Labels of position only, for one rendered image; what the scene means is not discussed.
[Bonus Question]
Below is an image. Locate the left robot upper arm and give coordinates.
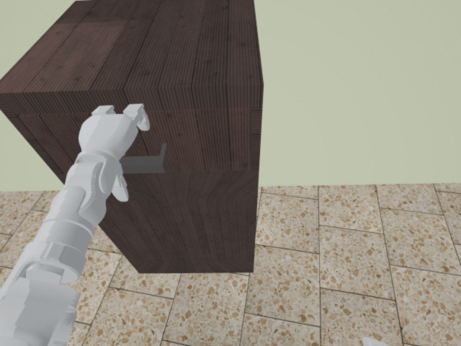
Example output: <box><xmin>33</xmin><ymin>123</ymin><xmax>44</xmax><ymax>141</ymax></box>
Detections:
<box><xmin>0</xmin><ymin>277</ymin><xmax>80</xmax><ymax>346</ymax></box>

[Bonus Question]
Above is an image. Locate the left robot forearm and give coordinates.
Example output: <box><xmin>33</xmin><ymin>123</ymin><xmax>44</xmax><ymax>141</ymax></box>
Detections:
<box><xmin>0</xmin><ymin>149</ymin><xmax>119</xmax><ymax>306</ymax></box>

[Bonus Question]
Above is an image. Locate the handle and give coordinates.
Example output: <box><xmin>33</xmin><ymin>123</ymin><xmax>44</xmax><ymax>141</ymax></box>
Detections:
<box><xmin>119</xmin><ymin>143</ymin><xmax>168</xmax><ymax>174</ymax></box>

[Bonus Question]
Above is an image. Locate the left robot hand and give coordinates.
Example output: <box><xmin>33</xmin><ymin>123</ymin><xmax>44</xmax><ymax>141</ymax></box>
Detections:
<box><xmin>79</xmin><ymin>104</ymin><xmax>150</xmax><ymax>202</ymax></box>

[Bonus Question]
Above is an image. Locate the cabinet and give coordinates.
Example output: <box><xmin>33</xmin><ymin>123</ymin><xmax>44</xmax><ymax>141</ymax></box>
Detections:
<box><xmin>0</xmin><ymin>0</ymin><xmax>264</xmax><ymax>274</ymax></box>

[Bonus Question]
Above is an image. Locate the drawer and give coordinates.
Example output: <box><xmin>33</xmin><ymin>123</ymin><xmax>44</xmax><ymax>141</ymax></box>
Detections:
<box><xmin>19</xmin><ymin>107</ymin><xmax>249</xmax><ymax>173</ymax></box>

